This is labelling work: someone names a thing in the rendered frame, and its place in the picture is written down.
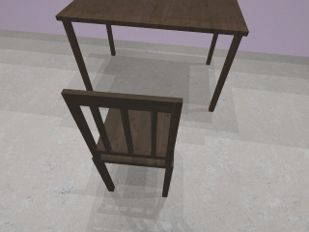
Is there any chair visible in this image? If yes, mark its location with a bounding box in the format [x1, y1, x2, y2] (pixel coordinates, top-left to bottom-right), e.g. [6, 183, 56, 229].
[61, 89, 183, 197]

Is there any table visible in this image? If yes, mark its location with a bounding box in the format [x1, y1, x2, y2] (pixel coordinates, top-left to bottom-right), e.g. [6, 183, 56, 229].
[55, 0, 249, 112]

